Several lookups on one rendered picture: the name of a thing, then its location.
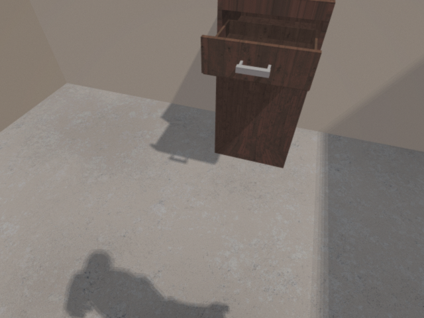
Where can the drawer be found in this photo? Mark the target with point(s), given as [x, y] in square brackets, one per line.
[292, 53]

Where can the cabinet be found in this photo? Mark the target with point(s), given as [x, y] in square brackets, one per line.
[255, 121]

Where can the handle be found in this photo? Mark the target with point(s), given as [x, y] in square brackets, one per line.
[253, 71]

